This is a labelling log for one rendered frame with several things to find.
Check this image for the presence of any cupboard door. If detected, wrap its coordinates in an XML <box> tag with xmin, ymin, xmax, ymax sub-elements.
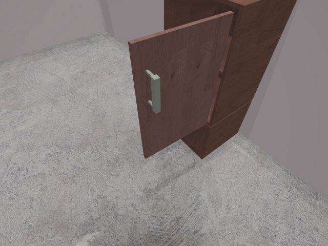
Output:
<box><xmin>128</xmin><ymin>11</ymin><xmax>234</xmax><ymax>159</ymax></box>

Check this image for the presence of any handle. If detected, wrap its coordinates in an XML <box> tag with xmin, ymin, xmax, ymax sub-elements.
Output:
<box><xmin>146</xmin><ymin>70</ymin><xmax>161</xmax><ymax>114</ymax></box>

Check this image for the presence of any left robot hand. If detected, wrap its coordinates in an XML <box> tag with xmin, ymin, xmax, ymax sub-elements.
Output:
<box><xmin>75</xmin><ymin>232</ymin><xmax>101</xmax><ymax>246</ymax></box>

